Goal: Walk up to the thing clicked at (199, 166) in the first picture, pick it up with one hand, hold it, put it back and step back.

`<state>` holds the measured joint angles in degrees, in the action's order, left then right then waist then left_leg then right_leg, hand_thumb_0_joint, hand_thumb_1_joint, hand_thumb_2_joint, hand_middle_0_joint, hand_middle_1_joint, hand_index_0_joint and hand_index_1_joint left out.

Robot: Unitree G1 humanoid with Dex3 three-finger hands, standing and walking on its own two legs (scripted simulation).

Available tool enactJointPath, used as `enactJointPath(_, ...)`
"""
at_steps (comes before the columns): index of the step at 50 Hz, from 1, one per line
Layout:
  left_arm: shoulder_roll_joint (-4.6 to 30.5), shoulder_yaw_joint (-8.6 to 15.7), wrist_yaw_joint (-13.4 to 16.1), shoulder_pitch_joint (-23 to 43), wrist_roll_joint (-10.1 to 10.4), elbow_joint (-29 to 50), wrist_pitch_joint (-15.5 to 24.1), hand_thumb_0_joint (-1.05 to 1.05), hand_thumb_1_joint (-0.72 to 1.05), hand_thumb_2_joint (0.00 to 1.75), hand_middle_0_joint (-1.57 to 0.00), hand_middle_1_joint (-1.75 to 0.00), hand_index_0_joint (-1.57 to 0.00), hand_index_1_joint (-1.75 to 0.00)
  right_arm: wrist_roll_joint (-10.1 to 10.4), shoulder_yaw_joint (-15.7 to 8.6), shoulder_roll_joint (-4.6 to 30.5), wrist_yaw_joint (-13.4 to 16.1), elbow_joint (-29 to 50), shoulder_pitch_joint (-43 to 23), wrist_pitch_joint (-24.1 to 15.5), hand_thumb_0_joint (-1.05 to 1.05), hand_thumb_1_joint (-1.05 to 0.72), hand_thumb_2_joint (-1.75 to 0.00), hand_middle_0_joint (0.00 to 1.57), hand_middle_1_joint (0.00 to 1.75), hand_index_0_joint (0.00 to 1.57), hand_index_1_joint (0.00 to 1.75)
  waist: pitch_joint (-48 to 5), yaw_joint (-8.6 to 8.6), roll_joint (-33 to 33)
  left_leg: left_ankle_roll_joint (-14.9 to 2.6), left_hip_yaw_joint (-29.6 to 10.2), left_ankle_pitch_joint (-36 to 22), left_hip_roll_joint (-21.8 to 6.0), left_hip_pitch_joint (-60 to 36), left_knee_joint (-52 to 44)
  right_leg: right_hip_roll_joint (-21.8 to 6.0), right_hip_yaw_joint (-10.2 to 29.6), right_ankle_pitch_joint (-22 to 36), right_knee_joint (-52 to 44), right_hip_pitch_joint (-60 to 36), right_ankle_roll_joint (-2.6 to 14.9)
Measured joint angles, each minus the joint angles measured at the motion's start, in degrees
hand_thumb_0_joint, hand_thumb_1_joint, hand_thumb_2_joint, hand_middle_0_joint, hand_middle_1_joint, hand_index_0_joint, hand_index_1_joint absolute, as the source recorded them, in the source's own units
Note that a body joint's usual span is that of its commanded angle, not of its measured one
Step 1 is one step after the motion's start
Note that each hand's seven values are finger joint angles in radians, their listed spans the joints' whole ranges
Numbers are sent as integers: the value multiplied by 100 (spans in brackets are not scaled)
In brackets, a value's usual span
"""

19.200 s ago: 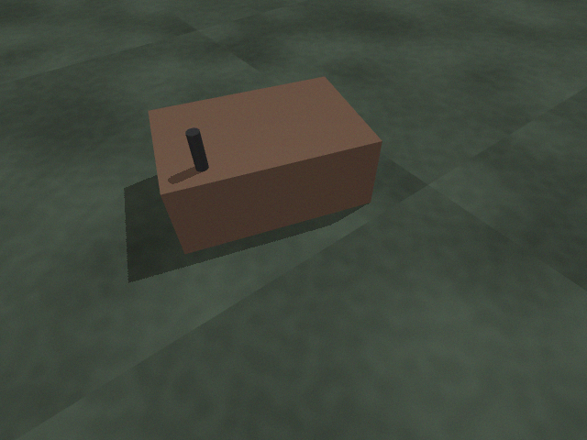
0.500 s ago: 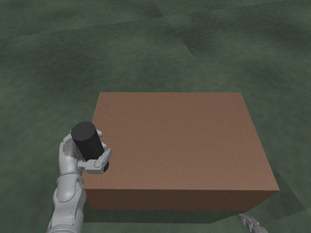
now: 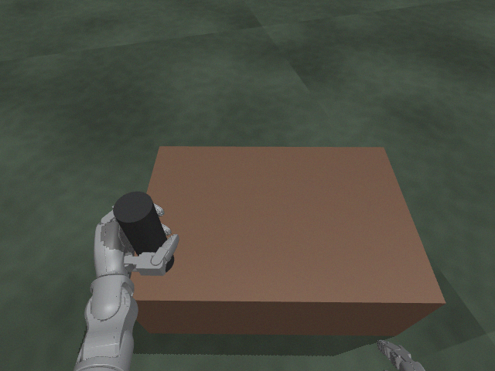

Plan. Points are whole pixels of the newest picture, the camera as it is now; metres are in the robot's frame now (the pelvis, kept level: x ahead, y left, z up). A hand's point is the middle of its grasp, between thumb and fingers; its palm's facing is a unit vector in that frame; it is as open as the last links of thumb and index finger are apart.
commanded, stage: hold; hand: left
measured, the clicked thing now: (148, 237) +0.33 +0.17 +0.06
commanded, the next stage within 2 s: crouch in 0.30 s
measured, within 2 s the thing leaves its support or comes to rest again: neither
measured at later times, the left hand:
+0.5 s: hand (154, 237) +0.33 +0.16 +0.04, palm faces +0.17 -0.99 +0.00, open 7.8 cm
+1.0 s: hand (165, 238) +0.41 +0.19 -0.10, palm faces +0.20 -0.98 -0.02, open 7.6 cm
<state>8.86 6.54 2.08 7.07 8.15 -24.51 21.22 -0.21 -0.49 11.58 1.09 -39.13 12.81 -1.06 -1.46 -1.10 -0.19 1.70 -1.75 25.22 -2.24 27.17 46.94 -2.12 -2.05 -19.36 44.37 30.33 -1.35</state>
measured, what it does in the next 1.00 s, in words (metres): lowers itself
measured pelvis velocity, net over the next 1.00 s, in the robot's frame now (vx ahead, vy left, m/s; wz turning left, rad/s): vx -0.04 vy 0.00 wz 0.00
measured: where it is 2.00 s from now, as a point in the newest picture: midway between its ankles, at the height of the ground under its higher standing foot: outside the picture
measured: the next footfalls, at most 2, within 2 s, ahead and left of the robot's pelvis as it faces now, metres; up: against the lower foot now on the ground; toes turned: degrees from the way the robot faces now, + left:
none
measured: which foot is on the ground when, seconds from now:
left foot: down 0.00-1.00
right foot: down 0.00-1.00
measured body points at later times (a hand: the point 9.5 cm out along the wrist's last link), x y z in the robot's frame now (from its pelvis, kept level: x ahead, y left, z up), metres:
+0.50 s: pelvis +0.00 +0.00 +0.00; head +0.04 +0.01 +0.45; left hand +0.32 +0.22 +0.05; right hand +0.13 -0.24 -0.11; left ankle -0.01 +0.14 -0.71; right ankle +0.03 -0.14 -0.71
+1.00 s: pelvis -0.04 +0.00 -0.11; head +0.11 +0.02 +0.32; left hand +0.39 +0.24 -0.09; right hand +0.04 -0.27 -0.23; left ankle -0.01 +0.14 -0.71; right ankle +0.03 -0.14 -0.71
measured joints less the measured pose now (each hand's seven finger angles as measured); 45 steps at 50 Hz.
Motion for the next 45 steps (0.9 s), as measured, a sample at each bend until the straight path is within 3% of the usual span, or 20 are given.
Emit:
enactJointPath(26, -15, 84, -7, 83, -7, -189, 48, 0, -21, 121, -87, -126, -86, -123, -18, -33, 18, -24, -8, -9, 19, 1, -91, -90, 20, 30, 20, 30, -23, -26, 13, 0, -11, 38, 4, 100, 59, -4, -6, -48, 71, 103, 1)
enactJointPath(34, 44, 381, -25, 754, -93, -1176, 534, 0, -20, 121, -87, -125, -86, -123, -123, -82, 17, -138, -3, -135, -24, 1, -90, -90, 20, 30, 20, 30, -35, -98, 115, 9, -32, 125, 25, 848, 548, -25, 3, -130, 558, 853, 18)
enactJointPath(45, 641, 942, -174, 2323, -213, -2882, 1474, 0, -19, 122, -87, -124, -87, -122, -328, -50, 169, -271, -11, -62, -8, 1, -89, -90, 20, 30, 20, 30, -439, -390, 171, 56, -163, 711, 53, 3400, 2542, -50, -12, -641, 2452, 3377, 51)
